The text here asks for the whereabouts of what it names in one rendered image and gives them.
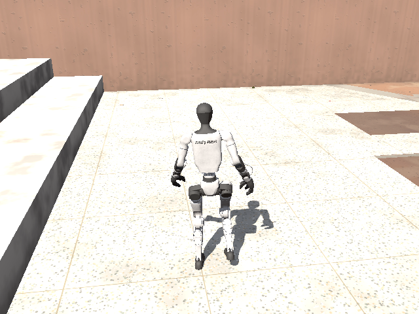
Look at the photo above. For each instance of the robot left hand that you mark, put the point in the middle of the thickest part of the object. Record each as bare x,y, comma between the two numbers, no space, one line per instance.
173,180

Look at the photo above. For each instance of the robot right shin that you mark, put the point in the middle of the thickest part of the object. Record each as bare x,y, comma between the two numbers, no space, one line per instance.
227,230

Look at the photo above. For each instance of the robot right hand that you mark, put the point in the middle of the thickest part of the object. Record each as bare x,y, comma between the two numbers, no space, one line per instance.
249,185

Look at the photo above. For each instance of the left robot forearm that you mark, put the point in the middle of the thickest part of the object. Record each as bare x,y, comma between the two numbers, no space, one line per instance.
177,170

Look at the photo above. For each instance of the humanoid robot torso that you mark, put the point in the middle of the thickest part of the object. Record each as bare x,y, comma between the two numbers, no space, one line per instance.
207,158

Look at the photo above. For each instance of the left robot upper arm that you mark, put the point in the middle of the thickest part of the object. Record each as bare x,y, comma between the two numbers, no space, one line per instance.
183,148

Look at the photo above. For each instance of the right robot forearm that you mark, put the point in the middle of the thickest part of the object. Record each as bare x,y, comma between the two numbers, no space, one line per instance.
243,171

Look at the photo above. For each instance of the right robot upper arm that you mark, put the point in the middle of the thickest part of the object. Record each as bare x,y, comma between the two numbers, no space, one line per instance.
231,147

